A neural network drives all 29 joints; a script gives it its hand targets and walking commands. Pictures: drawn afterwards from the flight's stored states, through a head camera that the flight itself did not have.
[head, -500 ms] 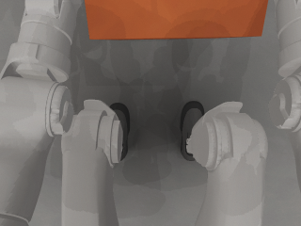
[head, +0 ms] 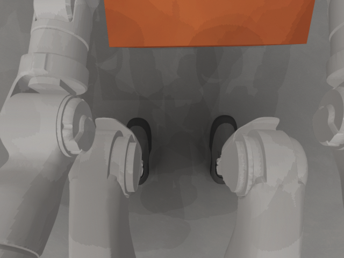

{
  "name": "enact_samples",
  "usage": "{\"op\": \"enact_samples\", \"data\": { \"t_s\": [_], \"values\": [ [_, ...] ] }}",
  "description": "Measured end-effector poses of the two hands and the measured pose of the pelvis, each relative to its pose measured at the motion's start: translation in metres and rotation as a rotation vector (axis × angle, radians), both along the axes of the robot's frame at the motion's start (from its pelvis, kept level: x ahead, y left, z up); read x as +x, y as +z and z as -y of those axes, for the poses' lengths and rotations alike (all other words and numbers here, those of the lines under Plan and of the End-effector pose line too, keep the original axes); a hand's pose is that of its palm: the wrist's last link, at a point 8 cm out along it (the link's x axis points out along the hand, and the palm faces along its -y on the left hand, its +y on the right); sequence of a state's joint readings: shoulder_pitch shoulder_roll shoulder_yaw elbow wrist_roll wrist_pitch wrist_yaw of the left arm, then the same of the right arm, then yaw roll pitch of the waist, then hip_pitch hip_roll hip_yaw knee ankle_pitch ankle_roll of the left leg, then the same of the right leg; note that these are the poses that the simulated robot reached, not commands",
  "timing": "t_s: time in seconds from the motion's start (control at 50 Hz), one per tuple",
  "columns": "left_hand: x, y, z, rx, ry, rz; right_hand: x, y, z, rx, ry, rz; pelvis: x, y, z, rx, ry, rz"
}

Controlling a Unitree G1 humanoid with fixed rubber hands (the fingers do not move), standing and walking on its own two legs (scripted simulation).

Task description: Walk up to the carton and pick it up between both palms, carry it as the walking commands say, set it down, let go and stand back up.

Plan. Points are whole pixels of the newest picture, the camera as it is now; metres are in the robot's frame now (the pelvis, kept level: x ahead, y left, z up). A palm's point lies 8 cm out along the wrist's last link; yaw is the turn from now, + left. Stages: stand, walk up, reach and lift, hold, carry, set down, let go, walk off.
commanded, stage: reach and lift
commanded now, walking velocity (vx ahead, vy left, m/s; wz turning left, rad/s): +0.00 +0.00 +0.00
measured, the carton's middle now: out of the picture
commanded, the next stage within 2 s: none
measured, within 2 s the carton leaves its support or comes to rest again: leaves its support in 0.32 s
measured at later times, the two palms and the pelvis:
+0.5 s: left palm out of the picture +0.56 +0.11 -0.13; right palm out of the picture +0.55 -0.25 -0.13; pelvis -0.01 -0.01 +0.02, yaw -1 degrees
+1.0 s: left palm out of the picture +0.55 +0.13 -0.09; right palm out of the picture +0.55 -0.23 -0.09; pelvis -0.01 +0.00 +0.06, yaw -1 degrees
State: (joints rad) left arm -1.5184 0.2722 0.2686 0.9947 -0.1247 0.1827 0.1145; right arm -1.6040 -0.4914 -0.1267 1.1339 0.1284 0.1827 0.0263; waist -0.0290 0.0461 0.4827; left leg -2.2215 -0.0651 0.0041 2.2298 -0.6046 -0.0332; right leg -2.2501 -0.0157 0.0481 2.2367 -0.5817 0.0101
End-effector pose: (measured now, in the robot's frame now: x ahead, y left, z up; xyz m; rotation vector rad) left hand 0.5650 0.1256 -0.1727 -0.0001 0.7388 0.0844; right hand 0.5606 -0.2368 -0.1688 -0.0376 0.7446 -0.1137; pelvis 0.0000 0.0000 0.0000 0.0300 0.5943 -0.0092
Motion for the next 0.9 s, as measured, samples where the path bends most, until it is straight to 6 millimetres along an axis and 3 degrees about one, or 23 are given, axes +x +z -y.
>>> {"op": "enact_samples", "data": {
  "t_s": [0.22, 0.36, 0.52, 0.66, 0.8, 0.9],
  "values": [
    [0.001, 0.003, 0.002, 0.015, 0.02, -0.009, -0.001, 0.0, 0.0, -0.004, -0.005, 0.002, 0.001, 0.002, 0.007, 0.011, -0.005, -0.006],
    [0.005, 0.018, 0.009, 0.022, 0.005, 0.014, -0.008, 0.008, 0.004, -0.018, -0.036, 0.023, -0.005, 0.005, 0.007, 0.007, -0.016, 0.035],
    [-0.002, 0.049, 0.015, 0.006, 0.028, 0.034, -0.005, 0.047, 0.011, -0.011, -0.036, 0.045, -0.012, 0.02, 0.005, 0.013, -0.031, 0.067],
    [-0.008, 0.054, 0.013, -0.028, 0.055, 0.003, 0.005, 0.071, 0.009, -0.036, -0.013, 0.012, -0.005, 0.031, 0.008, 0.025, -0.032, -0.019],
    [0.009, 0.072, 0.011, -0.021, 0.05, 0.087, 0.005, 0.069, 0.006, 0.006, -0.048, 0.092, -0.005, 0.05, 0.006, 0.012, -0.033, 0.027],
    [0.003, 0.075, 0.003, -0.005, 0.059, 0.07, 0.0, 0.065, -0.001, 0.025, -0.047, 0.074, -0.005, 0.052, 0.002, 0.01, -0.031, 0.022]
  ]
}}
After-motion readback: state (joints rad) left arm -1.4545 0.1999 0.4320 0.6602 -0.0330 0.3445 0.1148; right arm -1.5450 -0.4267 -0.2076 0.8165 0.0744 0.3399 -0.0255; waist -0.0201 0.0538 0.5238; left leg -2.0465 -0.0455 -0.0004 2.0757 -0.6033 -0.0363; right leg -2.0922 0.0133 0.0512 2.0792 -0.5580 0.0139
